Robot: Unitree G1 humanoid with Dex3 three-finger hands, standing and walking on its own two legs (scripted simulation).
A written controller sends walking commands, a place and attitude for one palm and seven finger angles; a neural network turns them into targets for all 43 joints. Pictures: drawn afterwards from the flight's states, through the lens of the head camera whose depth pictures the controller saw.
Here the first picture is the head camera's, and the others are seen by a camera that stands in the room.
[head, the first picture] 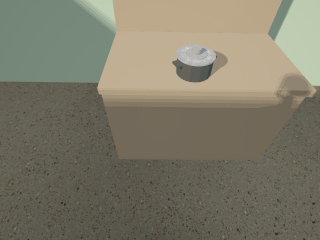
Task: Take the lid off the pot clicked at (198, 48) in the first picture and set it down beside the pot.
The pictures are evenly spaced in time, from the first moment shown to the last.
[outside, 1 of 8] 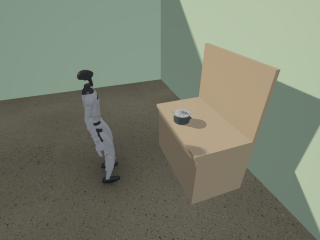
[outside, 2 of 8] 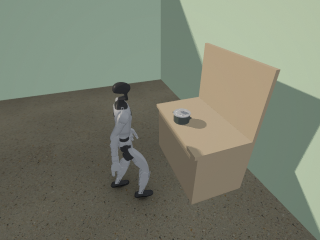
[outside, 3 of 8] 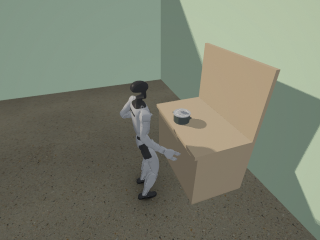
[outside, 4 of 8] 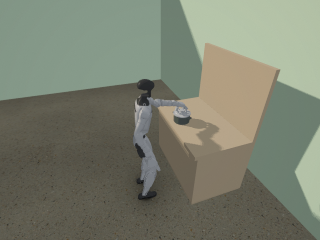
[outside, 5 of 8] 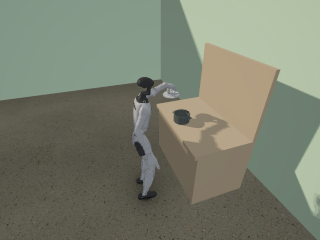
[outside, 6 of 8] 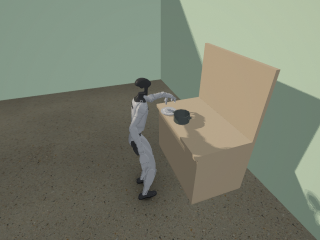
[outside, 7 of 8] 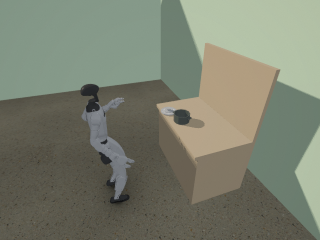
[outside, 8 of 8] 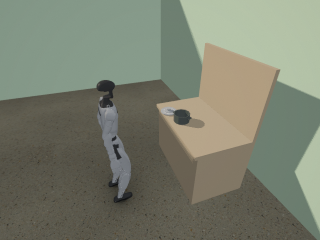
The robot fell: no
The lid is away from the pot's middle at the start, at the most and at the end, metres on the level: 0.00 0.24 0.23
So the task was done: yes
